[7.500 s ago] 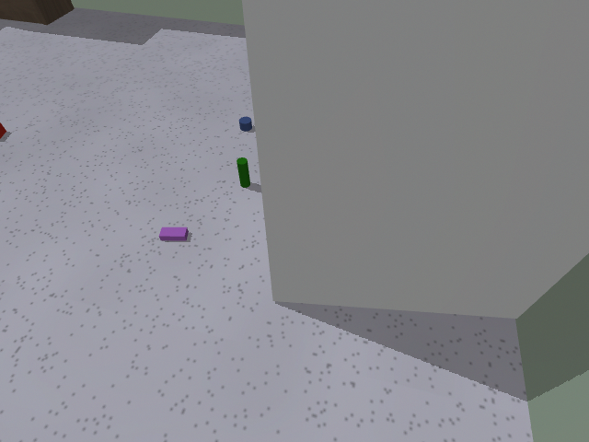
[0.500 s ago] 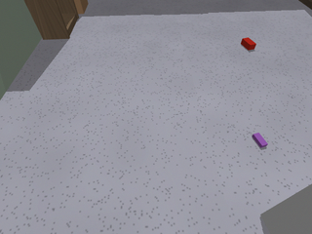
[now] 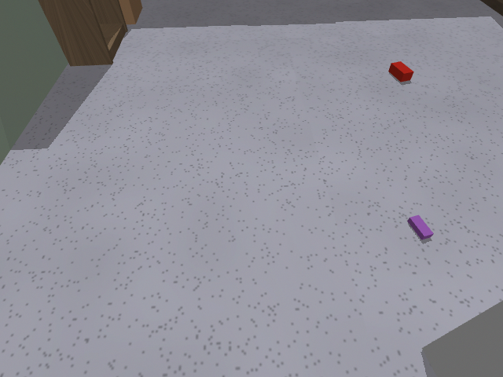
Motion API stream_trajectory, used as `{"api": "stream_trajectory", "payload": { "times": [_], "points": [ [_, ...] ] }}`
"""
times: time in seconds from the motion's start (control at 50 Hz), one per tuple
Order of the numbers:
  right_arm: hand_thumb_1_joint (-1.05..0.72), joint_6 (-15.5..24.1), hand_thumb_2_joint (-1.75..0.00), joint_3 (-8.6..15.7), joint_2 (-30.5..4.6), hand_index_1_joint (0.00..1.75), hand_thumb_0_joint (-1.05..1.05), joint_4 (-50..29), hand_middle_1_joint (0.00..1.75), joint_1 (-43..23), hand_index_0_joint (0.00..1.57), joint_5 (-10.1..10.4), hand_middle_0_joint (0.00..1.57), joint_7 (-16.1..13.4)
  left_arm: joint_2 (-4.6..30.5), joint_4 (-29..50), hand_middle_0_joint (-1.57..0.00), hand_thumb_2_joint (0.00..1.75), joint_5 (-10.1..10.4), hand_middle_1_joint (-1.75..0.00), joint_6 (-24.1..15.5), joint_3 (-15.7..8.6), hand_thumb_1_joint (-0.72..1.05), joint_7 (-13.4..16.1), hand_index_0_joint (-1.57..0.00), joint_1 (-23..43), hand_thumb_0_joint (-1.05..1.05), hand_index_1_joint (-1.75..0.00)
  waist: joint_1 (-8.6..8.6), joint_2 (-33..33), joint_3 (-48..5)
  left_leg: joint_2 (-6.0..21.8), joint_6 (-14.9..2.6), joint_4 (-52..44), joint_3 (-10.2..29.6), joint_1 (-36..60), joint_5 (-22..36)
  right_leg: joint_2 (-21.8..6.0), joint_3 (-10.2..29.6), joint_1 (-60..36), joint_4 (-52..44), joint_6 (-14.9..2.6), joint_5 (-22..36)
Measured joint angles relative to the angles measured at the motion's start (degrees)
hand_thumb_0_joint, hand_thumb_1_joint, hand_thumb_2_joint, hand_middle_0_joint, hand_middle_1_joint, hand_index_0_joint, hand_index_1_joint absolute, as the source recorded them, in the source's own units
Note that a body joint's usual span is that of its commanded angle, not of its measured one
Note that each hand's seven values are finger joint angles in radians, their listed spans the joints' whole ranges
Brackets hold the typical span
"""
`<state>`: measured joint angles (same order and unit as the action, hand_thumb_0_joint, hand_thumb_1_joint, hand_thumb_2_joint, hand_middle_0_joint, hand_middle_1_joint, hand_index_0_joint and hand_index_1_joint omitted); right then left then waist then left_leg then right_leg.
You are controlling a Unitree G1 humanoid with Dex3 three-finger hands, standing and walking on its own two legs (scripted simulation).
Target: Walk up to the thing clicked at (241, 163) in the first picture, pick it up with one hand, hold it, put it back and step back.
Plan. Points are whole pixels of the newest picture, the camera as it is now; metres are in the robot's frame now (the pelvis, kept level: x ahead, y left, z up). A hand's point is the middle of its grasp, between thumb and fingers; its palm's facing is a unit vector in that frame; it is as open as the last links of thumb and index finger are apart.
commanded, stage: stand
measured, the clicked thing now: out of the picture +0.69 -1.17 -0.71
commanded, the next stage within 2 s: walk up in 0.12 s
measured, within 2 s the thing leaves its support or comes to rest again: neither
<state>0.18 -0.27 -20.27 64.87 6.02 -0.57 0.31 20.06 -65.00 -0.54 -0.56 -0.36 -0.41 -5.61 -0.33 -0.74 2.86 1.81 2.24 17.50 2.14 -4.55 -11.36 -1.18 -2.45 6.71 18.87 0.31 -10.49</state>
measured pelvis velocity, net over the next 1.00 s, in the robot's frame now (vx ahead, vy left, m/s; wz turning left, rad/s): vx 0.30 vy -0.02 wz -0.05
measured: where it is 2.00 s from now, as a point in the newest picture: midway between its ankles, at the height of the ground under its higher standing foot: (265, 259)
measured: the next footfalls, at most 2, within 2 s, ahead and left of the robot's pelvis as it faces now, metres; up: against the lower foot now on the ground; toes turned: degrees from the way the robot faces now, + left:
left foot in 0.36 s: +0.13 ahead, +0.17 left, +0.00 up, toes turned +4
right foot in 0.82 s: +0.37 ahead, -0.13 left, +0.00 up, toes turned -7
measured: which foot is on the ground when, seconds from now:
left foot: down 0.00-0.18, up 0.20-0.34, down 0.36-0.86, up 0.88-1.00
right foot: down 0.00-0.40, up 0.42-0.80, down 0.82-1.00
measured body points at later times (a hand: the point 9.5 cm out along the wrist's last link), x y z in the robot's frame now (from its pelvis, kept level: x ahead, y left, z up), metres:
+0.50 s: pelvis +0.07 +0.05 -0.02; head +0.07 +0.07 +0.43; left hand +0.10 +0.39 -0.15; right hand +0.13 -0.29 -0.11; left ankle +0.09 +0.17 -0.75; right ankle +0.04 -0.09 -0.69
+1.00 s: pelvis +0.30 -0.02 -0.01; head +0.32 -0.05 +0.43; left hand +0.41 +0.29 -0.10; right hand +0.33 -0.33 -0.15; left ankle +0.22 +0.14 -0.66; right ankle +0.34 -0.12 -0.75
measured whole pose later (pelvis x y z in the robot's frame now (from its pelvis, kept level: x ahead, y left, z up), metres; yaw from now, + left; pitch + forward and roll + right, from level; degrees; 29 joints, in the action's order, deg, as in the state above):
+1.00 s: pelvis +0.30 -0.02 -0.01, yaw -3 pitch -3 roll +2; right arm 2.0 3.0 -23.4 51.6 17.1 0.3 2.3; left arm 20.3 -49.6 0.3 -4.3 -3.0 -3.3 -11.3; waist -0.7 -2.4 6.1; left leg 1.5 -2.3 65.9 0.9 -19.0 -22.5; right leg -2.6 -3.3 15.0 31.6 -1.9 -13.3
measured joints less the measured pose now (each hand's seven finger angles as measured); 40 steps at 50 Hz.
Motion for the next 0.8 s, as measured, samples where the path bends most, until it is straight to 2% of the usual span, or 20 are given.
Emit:
{"api": "stream_trajectory", "payload": {
  "times": [0.12, 0.14, 0.2, 0.26, 0.32, 0.36, 0.38, 0.4, 0.42, 0.44, 0.48, 0.54, 0.66, 0.74, 0.8],
  "points": [
    [-0.91, -0.1, -0.9, 0.1, 0.0, 0.3, 0.0, -0.1, 0.3, 0.1, 0.2, 0.0, 0.21, 0.1, 0.0, 0.1, -0.2, 0.89, 0.0, -0.3, -0.1, 0.1, 0.9, 0.0, -0.2, 0.0, 0.0, -0.3, 0.03, 0.0, 0.1, 0.1, 0.0, 0.0, 0.0, -0.1, 0.0, 0.1, 0.0, 0.0, -0.2, 0.0, 0.1],
    [-0.91, 0.0, -0.9, 0.6, 0.0, 0.3, 0.0, -0.5, 0.3, 0.4, 0.2, -0.2, 0.21, 0.5, 0.0, 0.7, -0.2, 0.89, -0.3, -0.3, 0.0, -0.5, 0.9, -0.5, -0.2, -0.4, 0.0, -0.3, 0.05, 0.0, 0.0, 0.0, -0.79, 1.3, -0.1, -0.7, -1.6, 0.1, 0.0, 0.4, 0.7, -0.28, -1.1],
    [-0.91, 0.5, -0.9, 2.1, -0.7, 0.3, 0.0, -2.3, 0.3, 3.1, 0.2, -1.2, 0.21, 1.9, 0.4, 2.8, -0.2, 0.89, -1.3, -0.3, -0.8, -2.3, 0.9, -2.1, -0.2, -2.9, 0.0, -0.3, -0.21, -0.2, -1.6, 0.1, -3.58, 9.2, -0.2, -3.4, -11.7, 0.2, -0.1, 1.8, 5.5, -1.54, -7.8],
    [-0.91, 0.2, -0.9, 3.4, -2.1, 0.3, 0.0, -3.1, 0.3, 5.0, 0.2, -1.8, 0.21, 2.5, 1.1, 4.8, -0.2, 0.89, -1.8, -0.3, -1.6, -3.6, 0.9, -2.8, -0.2, -4.7, 0.0, -0.3, -0.78, 0.1, -2.0, 0.1, -3.94, 20.2, -2.2, -8.8, -14.2, -0.6, -0.8, 1.0, 5.4, -2.23, -4.6],
    [-0.91, 0.7, -0.9, 4.4, -3.7, 0.3, 0.01, -3.9, 0.3, 5.5, 0.2, -1.9, 0.21, 3.1, 1.9, 6.4, -0.2, 0.89, -2.1, -0.3, -2.0, -4.3, 0.9, -3.0, -0.2, -6.8, 0.0, -0.3, -2.16, -0.4, -0.5, 1.0, -4.09, 21.7, -2.5, -12.4, -15.4, -0.8, -0.9, -1.0, 4.7, -1.68, -5.6],
    [-0.91, 1.5, -0.9, 5.0, -4.1, 0.29, 0.01, -5.0, 0.3, 5.6, 0.2, -1.8, 0.21, 3.6, 3.1, 6.8, -0.2, 0.89, -2.1, -0.3, -1.3, -4.5, 0.9, -3.4, -0.2, -8.3, 0.0, -0.3, -2.53, 0.0, 0.2, 1.7, -4.09, 17.3, -2.7, -12.9, -13.1, -1.3, -0.6, -1.7, 5.9, -1.07, -7.2],
    [-0.91, 2.2, -0.9, 5.4, -4.1, 0.29, 0.01, -5.8, 0.3, 5.9, 0.2, -1.8, 0.21, 3.6, 3.9, 6.7, -0.2, 0.89, -2.1, -0.3, -0.7, -4.7, 0.9, -3.5, -0.2, -9.0, 0.0, -0.3, -2.49, 0.7, 0.5, 1.6, -3.24, 15.4, -3.3, -12.3, -7.9, -1.9, -0.2, -1.3, 8.2, -1.01, -8.9],
    [-0.91, 3.0, -0.9, 5.8, -4.0, 0.3, 0.01, -6.6, 0.3, 6.2, 0.2, -1.9, 0.21, 3.5, 4.7, 6.6, -0.2, 0.89, -2.0, -0.3, 0.0, -4.8, 0.9, -3.5, -0.2, -9.7, 0.0, -0.3, -2.37, 1.7, 0.7, 1.0, -2.59, 14.6, -4.3, -11.6, -2.1, -2.7, 0.7, 0.1, 12.7, -1.95, -12.9],
    [-0.91, 3.8, -0.9, 6.2, -3.8, 0.3, 0.01, -7.5, 0.3, 6.5, 0.2, -2.2, 0.21, 3.2, 5.2, 6.3, -0.2, 0.89, -1.9, -0.3, 0.7, -4.9, 0.9, -3.2, -0.2, -10.2, 0.0, -0.3, -1.94, 2.6, 0.7, 0.4, -2.24, 15.6, -5.1, -11.5, -1.2, -2.3, 3.2, 2.8, 19.8, -2.52, -16.7],
    [-0.91, 4.1, -0.9, 6.4, -3.4, 0.3, 0.0, -8.1, 0.3, 6.9, 0.2, -2.3, 0.21, 2.9, 5.5, 5.8, -0.2, 0.89, -1.8, -0.3, 1.4, -4.9, 0.9, -2.9, -0.2, -10.5, 0.0, -0.3, -1.14, 3.1, 0.5, 0.1, -2.19, 16.3, -5.4, -11.3, -2.6, -0.8, 5.6, 5.8, 27.0, -2.77, -18.1],
    [-0.91, 4.0, -0.9, 6.2, -2.6, 0.3, 0.0, -8.6, 0.3, 8.2, 0.2, -1.9, 0.21, 2.5, 5.9, 5.6, -0.2, 0.89, -1.2, -0.3, 2.0, -4.5, 0.9, -2.7, -0.2, -10.7, 0.0, -0.3, 0.19, 3.8, 0.0, -0.3, -2.78, 14.9, -5.6, -9.3, -4.2, 1.3, 7.3, 10.8, 36.2, -3.08, -16.3],
    [-0.91, 3.5, -0.9, 5.5, -1.9, 0.3, 0.0, -8.6, 0.3, 10.4, 0.2, -1.5, 0.21, 2.5, 6.0, 6.4, -0.2, 0.89, -0.6, -0.3, 0.7, -4.2, 0.9, -3.2, -0.2, -10.4, 0.01, -0.3, 0.48, 4.5, 0.1, -0.6, -3.29, 10.3, -6.3, -4.6, -4.0, 1.0, 6.7, 16.2, 39.2, -2.25, -11.1],
    [-0.9, 3.9, -0.9, 4.8, -1.5, 0.3, 0.0, -9.7, 0.3, 13.4, 0.2, -0.9, 0.21, 2.7, 5.6, 8.5, -0.2, 0.89, -0.5, -0.3, -0.2, -3.8, 0.9, -4.7, -0.2, -9.0, 0.0, -0.3, 1.17, 4.1, 1.0, -0.9, -2.97, 3.9, -7.4, 3.2, -4.9, -2.4, 5.5, 21.6, 29.6, 0.35, -3.7],
    [-0.9, 3.9, -0.9, 4.6, -1.9, 0.3, 0.01, -10.9, 0.3, 14.1, 0.2, -0.7, 0.21, 3.0, 5.1, 9.7, -0.2, 0.89, -0.8, -0.3, -0.1, -3.6, 0.9, -5.5, -0.2, -7.6, 0.0, -0.3, 1.45, 3.1, 1.7, -0.6, -1.74, 3.3, -8.4, 6.6, -8.0, -4.5, 3.4, 21.2, 19.9, -0.14, 0.6],
    [-0.9, 3.5, -0.9, 4.5, -2.4, 0.3, 0.01, -12.0, 0.3, 14.6, 0.2, -0.5, 0.21, 2.8, 4.6, 10.3, -0.2, 0.89, -0.8, -0.3, -0.3, -3.5, 0.9, -5.5, -0.2, -6.2, 0.0, -0.3, 2.04, 2.0, 1.8, 0.1, -0.12, 5.5, -8.8, 8.1, -12.0, -4.4, 1.6, 18.9, 15.1, -1.29, 1.6]
  ]
}}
